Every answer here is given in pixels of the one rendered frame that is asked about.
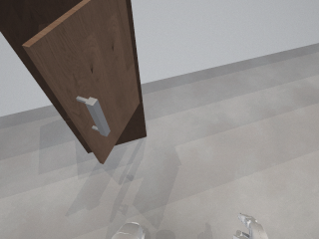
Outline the robot right hand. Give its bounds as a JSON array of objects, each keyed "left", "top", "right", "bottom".
[{"left": 232, "top": 213, "right": 268, "bottom": 239}]

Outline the handle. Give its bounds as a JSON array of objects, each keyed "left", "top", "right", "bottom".
[{"left": 76, "top": 96, "right": 111, "bottom": 136}]

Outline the left robot thigh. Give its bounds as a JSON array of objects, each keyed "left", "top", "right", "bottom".
[{"left": 112, "top": 223, "right": 146, "bottom": 239}]

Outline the cupboard door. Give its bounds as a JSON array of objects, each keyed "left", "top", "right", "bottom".
[{"left": 22, "top": 0, "right": 140, "bottom": 164}]

